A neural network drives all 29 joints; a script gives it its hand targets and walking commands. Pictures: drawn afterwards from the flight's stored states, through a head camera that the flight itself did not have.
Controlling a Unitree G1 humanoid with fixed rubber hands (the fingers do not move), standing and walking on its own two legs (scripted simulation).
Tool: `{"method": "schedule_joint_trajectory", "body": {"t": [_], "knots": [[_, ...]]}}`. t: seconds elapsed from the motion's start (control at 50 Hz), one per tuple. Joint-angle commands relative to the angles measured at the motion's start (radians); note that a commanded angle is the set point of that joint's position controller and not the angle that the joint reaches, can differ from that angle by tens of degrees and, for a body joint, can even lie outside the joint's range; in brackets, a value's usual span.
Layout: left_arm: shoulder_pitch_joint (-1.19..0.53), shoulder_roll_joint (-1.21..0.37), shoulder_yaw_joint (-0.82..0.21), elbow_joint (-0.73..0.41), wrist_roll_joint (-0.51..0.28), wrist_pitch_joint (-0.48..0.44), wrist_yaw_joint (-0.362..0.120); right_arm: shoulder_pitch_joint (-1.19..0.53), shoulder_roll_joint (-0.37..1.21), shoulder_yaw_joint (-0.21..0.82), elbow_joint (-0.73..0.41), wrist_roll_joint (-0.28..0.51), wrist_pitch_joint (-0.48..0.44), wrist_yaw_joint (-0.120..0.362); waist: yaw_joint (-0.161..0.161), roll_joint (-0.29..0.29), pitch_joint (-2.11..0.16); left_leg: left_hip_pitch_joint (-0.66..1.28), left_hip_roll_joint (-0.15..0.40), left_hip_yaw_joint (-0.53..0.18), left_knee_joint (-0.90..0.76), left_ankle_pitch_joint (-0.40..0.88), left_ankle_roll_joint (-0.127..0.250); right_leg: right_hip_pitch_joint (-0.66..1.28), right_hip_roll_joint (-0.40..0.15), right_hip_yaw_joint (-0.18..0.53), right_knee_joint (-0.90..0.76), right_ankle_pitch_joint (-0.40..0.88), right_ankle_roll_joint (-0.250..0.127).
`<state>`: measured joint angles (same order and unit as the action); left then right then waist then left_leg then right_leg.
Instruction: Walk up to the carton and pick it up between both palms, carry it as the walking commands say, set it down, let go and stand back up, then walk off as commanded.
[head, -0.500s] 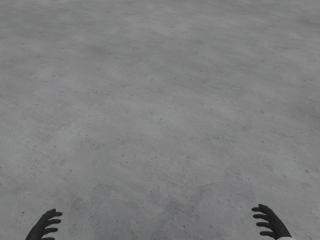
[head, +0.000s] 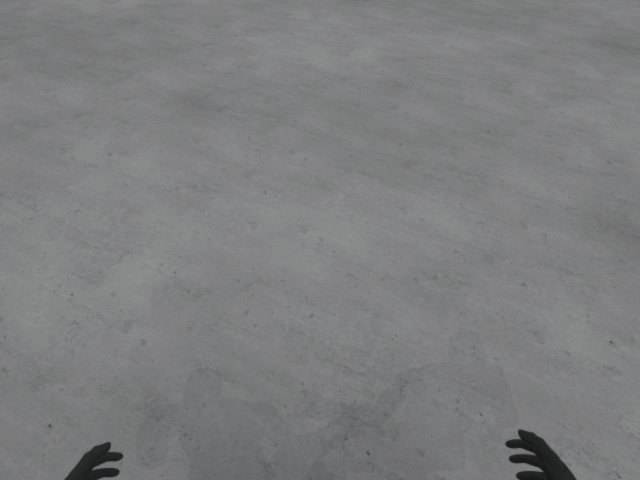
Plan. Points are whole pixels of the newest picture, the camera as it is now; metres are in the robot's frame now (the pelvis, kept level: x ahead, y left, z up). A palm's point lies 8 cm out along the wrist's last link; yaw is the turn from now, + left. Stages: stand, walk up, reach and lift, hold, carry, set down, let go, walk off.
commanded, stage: stand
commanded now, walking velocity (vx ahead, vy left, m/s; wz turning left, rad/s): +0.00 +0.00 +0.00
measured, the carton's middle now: out of the picture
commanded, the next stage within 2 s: walk up in 1.80 s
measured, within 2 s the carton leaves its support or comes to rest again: neither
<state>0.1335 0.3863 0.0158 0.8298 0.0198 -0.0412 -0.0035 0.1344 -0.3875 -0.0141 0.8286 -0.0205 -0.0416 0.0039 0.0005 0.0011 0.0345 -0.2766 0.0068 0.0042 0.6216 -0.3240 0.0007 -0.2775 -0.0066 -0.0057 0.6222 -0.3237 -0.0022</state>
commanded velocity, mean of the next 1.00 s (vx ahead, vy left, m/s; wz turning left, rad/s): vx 0.00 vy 0.00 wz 0.00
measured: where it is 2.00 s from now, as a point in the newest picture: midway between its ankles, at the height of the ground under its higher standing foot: outside the picture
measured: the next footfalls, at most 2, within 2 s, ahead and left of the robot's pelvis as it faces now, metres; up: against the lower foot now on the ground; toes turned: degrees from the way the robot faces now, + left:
none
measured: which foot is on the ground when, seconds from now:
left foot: down 0.00-1.00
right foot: down 0.00-1.00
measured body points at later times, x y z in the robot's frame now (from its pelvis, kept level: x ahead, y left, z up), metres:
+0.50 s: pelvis +0.00 +0.00 +0.02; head +0.00 +0.00 +0.47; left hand +0.12 +0.31 -0.09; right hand +0.12 -0.31 -0.09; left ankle +0.01 +0.12 -0.73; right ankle +0.01 -0.12 -0.73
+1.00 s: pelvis +0.00 +0.00 +0.02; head +0.01 +0.00 +0.47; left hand +0.11 +0.32 -0.09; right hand +0.11 -0.32 -0.09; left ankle +0.01 +0.12 -0.73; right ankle +0.01 -0.12 -0.73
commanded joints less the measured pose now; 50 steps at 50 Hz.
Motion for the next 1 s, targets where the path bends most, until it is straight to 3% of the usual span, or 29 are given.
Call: {"method": "schedule_joint_trajectory", "body": {"t": [0.0, 0.48, 0.98], "knots": [[-0.049, 0.166, 0.035, -0.038, -0.003, -0.011, 0.004, -0.049, -0.165, -0.036, -0.037, 0.003, -0.011, -0.003, 0.001, -0.001, -0.071, 0.031, 0.087, -0.094, -0.134, 0.167, 0.056, 0.033, -0.088, 0.096, -0.136, 0.164, -0.057], [-0.09, 0.177, 0.018, 0.134, -0.007, 0.001, 0.004, -0.089, -0.173, -0.022, 0.136, 0.006, 0.001, -0.004, 0.001, 0.0, -0.051, 0.129, 0.109, -0.098, -0.295, 0.207, 0.033, 0.123, -0.109, 0.099, -0.295, 0.201, -0.033], [-0.086, 0.183, 0.015, 0.181, -0.008, 0.008, 0.008, -0.086, -0.179, -0.021, 0.184, 0.007, 0.009, -0.007, 0.001, -0.001, -0.048, 0.151, 0.117, -0.096, -0.329, 0.226, 0.029, 0.147, -0.118, 0.098, -0.33, 0.224, -0.027]]}}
